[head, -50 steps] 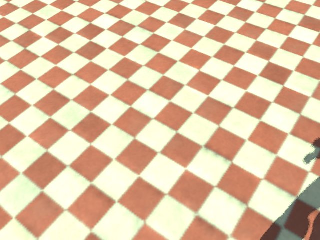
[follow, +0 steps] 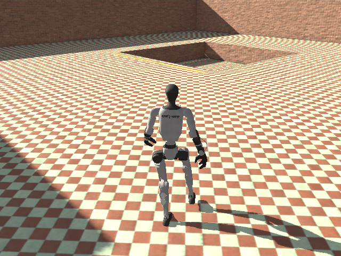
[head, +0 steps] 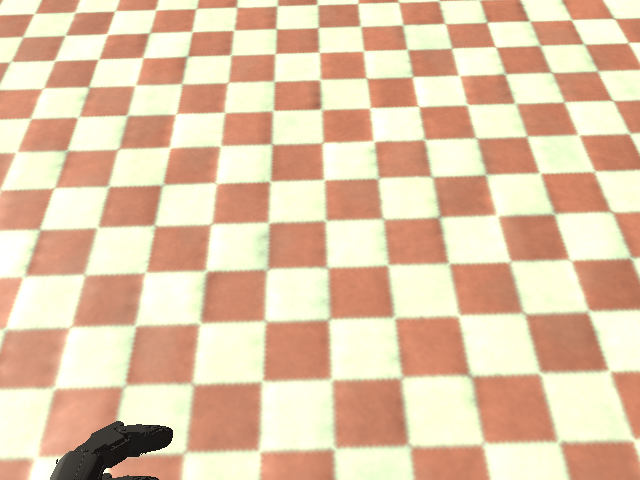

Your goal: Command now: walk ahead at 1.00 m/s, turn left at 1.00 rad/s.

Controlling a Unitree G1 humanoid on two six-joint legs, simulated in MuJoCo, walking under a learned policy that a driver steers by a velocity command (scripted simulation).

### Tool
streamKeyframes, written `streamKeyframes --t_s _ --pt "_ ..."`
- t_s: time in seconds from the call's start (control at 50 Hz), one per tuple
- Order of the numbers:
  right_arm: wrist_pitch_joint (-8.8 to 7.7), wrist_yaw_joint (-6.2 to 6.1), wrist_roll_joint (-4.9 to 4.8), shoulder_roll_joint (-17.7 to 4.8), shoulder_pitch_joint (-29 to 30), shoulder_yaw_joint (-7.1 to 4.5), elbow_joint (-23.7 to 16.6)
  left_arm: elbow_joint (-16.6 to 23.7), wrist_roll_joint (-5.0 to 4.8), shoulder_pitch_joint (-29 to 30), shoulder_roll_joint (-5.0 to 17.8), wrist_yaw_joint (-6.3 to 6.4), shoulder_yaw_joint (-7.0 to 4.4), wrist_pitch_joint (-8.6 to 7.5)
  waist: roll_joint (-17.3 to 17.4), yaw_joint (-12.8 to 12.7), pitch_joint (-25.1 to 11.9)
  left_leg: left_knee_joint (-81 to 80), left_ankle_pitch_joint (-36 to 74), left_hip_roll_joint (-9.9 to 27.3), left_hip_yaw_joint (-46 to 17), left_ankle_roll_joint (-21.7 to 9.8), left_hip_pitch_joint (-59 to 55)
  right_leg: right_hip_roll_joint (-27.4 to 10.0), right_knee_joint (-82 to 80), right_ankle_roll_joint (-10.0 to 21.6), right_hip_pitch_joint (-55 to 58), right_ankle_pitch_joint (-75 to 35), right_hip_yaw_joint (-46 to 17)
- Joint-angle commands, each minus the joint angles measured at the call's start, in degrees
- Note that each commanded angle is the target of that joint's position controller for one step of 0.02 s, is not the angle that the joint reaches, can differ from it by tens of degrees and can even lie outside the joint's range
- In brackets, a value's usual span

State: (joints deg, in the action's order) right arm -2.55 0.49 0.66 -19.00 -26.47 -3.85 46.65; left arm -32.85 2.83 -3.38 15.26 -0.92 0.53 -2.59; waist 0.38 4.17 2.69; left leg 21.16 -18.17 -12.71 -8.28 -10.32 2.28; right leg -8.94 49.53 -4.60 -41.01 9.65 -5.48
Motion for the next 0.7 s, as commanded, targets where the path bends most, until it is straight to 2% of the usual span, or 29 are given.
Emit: streamKeyframes --t_s 0.02,0.06,0.08,0.1,0.12,0.14,0.16,0.18,0.2,0.22,0.24,0.26,0.3,0.32,0.38,0.44,0.46,0.48,0.5,0.52,0.54,0.56,0.58,0.6,0.62,0.64,0.66,0.68,0.7 --pt "-2.13 0.44 -0.68 -9.6 6.8 -2.69 -5.4 3.4 -1.46 2.8 4.6 -0.47 -0.94 -0.26 0.7 -2.1 1.4 -10.3 22.6 11.5 -13.0 -5.0 20.1 5.0 -10.8 1.0 21.4 -14.5 5.5" --pt "-1.81 0.22 -0.79 -10.3 5.2 -3.05 -4.7 3.4 -1.57 2.7 6.7 -0.06 -1.55 -0.47 1.7 -1.6 -0.2 -5.7 29.3 12.7 -14.9 -3.0 12.6 6.6 -16.0 2.0 23.6 -12.6 4.6" --pt "-1.66 -0.03 -0.62 -11.2 5.1 -3.29 -4.7 2.5 -1.49 -0.3 8.4 0.42 -2.26 -0.61 1.8 -3.0 -2.5 -0.4 37.0 12.8 -15.4 -1.7 9.0 8.2 -17.4 2.5 27.1 -8.7 4.3" --pt "-1.53 -0.01 -0.24 -13.0 5.8 -3.62 -4.6 0.7 -1.54 -7.1 11.0 1.11 -3.45 -0.85 0.8 -6.8 -7.4 9.4 43.6 12.2 -14.6 -0.2 7.3 9.9 -17.4 3.2 34.5 -2.5 4.7" --pt "-1.79 0.27 -0.02 -13.9 8.8 -3.7 -5.0 -1.8 -1.43 -18.8 13.2 2.07 -4.66 -1.09 0.0 -14.2 -12.6 24.0 43.2 10.2 -12.7 1.4 12.5 8.5 -17.1 3.8 47.8 1.0 4.9" --pt "-2.63 0.19 0.18 -6.9 10.7 -1.8 -6.8 -3.8 0.14 -31.3 17.4 3.42 -6.22 -1.4 -6.7 -18.6 -19.8 44.7 21.7 6.6 -8.4 2.1 22.0 -3.4 -18.3 5.4 61.1 20.3 -6.9" --pt "-2.62 0.11 -2.52 0.3 4.5 0.41 -10.7 -3.1 1.7 -26.6 21.3 3.06 -6.74 -1.42 -26.9 -10.1 -27.2 59.4 -11.2 1.8 -2.1 3.7 36.6 -19.8 -33.2 10.4 68.0 34.8 -42.0" --pt "-1.6 -0.56 -0.74 -4.0 7.1 0.6 -9.3 -1.8 0.97 -18.7 16.8 2.65 -6.81 -0.88 -18.0 -9.2 -19.2 63.1 -4.9 7.9 0.4 3.1 43.4 -18.0 -36.4 12.0 59.9 44.4 -45.1" --pt "-0.84 -0.04 0.53 -6.1 11.3 0.1 -8.9 -1.6 0.41 -14.8 11.5 2.48 -5.54 -0.62 -9.9 -9.2 -11.8 60.8 -0.5 11.4 1.9 3.2 44.0 -15.0 -34.6 11.6 52.6 39.2 -33.6" --pt "-0.2 0.81 0.99 -6.0 13.6 0.02 -8.9 -2.9 0.44 -14.3 8.8 2.18 -4.89 -0.52 -4.1 -8.6 -6.8 58.2 1.3 13.5 2.9 3.6 42.8 -12.4 -34.3 10.9 45.9 27.8 -24.1" --pt "0.39 1.8 1.55 -4.7 16.1 0.19 -10.1 -4.9 0.28 -15.5 8.2 2.21 -4.57 -0.78 -4.0 -8.0 -4.1 56.3 1.3 15.2 2.6 3.8 41.9 -10.1 -34.9 9.9 41.8 20.1 -16.7" --pt "1.3 2.73 1.56 -3.1 16.2 0.64 -10.8 -6.7 0.07 -16.6 7.4 2.04 -4.31 -1.27 -5.5 -6.8 -2.1 55.9 1.1 16.2 2.9 4.4 41.5 -9.4 -35.9 9.3 38.6 15.9 -11.8" --pt "2.61 3.57 1.43 -0.7 19.2 1.5 -13.2 -9.3 -1.17 -17.9 5.8 1.0 -3.94 -2.55 -5.4 -5.4 0.1 55.0 2.9 17.8 3.6 4.6 43.9 -9.1 -38.2 8.3 36.9 7.1 -4.3" --pt "2.83 3.84 1.46 -0.6 21.0 1.74 -14.4 -9.9 -1.5 -17.6 5.4 0.63 -3.87 -3.07 -5.1 -4.9 0.6 53.5 5.6 18.0 4.3 4.7 44.1 -8.3 -39.2 7.8 36.0 1.9 0.0" --pt "3.1 4.46 1.07 -1.2 25.5 2.15 -17.1 -10.7 -1.26 -14.8 6.3 0.53 -3.96 -4.21 -5.0 -2.6 3.1 44.2 14.0 17.8 7.1 4.7 42.3 -5.4 -42.1 7.0 33.3 -9.5 12.1" --pt "2.98 5.58 1.21 -1.0 31.5 2.79 -18.4 -12.7 -1.16 -17.8 8.7 0.97 -4.47 -4.28 -2.5 -3.8 6.3 29.6 17.7 16.0 14.4 2.2 37.0 -3.5 -44.6 6.2 35.4 -20.2 19.9" --pt "2.79 5.61 1.12 -0.8 32.1 2.87 -18.0 -13.2 -1.1 -19.1 9.3 1.16 -4.57 -4.06 -1.9 -3.9 6.1 26.5 17.4 13.9 17.2 1.1 33.8 -2.9 -42.8 5.7 37.4 -32.9 21.9" --pt "2.62 5.4 1.05 -1.2 31.4 2.71 -17.5 -13.3 -1.11 -20.6 10.8 1.47 -4.83 -3.65 -3.0 -3.3 4.4 24.8 16.1 11.5 19.2 0.1 30.6 -3.4 -39.1 5.4 40.5 -48.3 22.6" --pt "2.5 4.97 0.96 -2.0 28.9 2.33 -16.5 -13.0 -1.2 -21.2 12.6 1.84 -5.23 -2.97 -4.7 -1.5 1.8 24.0 13.7 9.5 20.3 -0.7 27.6 -4.2 -34.1 5.1 43.8 -60.9 22.8" --pt "2.38 4.43 0.84 -3.5 23.6 1.63 -15.0 -12.6 -1.08 -20.5 14.6 2.2 -5.74 -2.03 -6.2 1.8 -1.7 23.6 10.6 7.8 20.1 -1.6 21.9 -5.5 -25.9 5.1 45.3 -69.2 22.5" --pt "2.22 3.75 0.98 -5.1 14.1 0.67 -12.2 -11.9 -0.94 -18.9 16.1 2.43 -6.1 -1.11 -7.5 6.5 -6.2 23.3 7.4 6.3 18.3 -2.9 11.3 -7.0 -14.5 6.1 43.0 -73.1 21.3" --pt "1.93 2.69 1.15 -7.4 1.2 -0.95 -7.8 -10.6 -0.79 -16.3 16.0 2.35 -6.02 -0.48 -6.6 11.6 -11.2 18.6 6.4 5.8 14.2 -4.9 -4.5 -6.9 1.5 7.0 35.3 -66.9 19.8" --pt "2.17 1.13 0.84 -9.9 0.0 -2.61 -5.5 -10.7 -0.13 -17.0 12.6 1.62 -5.57 -0.26 0.8 9.5 -10.5 15.0 2.6 9.9 5.8 -6.2 -15.2 0.2 22.0 6.2 21.3 -19.6 19.4" --pt "2.82 0.53 1.81 -15.8 6.9 -3.34 -8.1 -5.6 -0.44 -22.0 5.4 1.04 -3.72 -0.71 13.5 -0.9 -14.3 11.6 7.6 24.5 -21.1 -11.5 -26.0 7.6 42.5 3.7 1.1 20.4 15.2" --pt "3.35 -0.19 1.47 -15.1 2.7 -3.68 -9.5 -2.0 -1.35 -16.2 9.3 0.97 -3.73 -2.08 7.3 3.7 -22.0 -0.6 -2.1 27.9 -34.3 -15.6 -29.1 8.1 45.1 4.0 -6.0 14.6 4.5" --pt "2.81 -0.91 1.22 -13.0 3.7 -3.42 -7.8 -2.0 -1.84 -12.8 9.7 0.98 -3.43 -2.82 1.7 2.5 -13.5 -6.1 -4.3 28.6 -32.4 -13.5 -21.4 5.2 40.8 4.3 -8.4 10.5 3.7" --pt "1.83 -1.2 1.12 -10.3 5.8 -2.75 -6.8 -3.2 -1.78 -12.7 9.3 1.07 -3.1 -2.91 -3.1 -0.6 -5.5 -7.2 -1.0 26.9 -26.9 -11.3 -10.5 2.5 35.0 4.4 -5.8 8.1 4.1" --pt "0.63 -1.47 1.16 -8.5 7.8 -2.03 -6.2 -3.9 -0.89 -12.8 8.3 1.0 -2.69 -2.29 -5.1 -3.4 -3.0 -7.3 3.1 24.2 -22.0 -9.6 -2.1 0.9 30.7 4.2 -1.0 8.4 3.6" --pt "-0.43 -1.73 0.97 -6.5 9.1 -1.18 -6.0 -4.7 -0.13 -14.8 7.7 0.63 -2.43 -1.19 -5.4 -5.8 -1.6 -8.2 6.4 22.2 -17.7 -9.0 4.3 -0.2 27.2 3.7 3.4 9.0 3.2"
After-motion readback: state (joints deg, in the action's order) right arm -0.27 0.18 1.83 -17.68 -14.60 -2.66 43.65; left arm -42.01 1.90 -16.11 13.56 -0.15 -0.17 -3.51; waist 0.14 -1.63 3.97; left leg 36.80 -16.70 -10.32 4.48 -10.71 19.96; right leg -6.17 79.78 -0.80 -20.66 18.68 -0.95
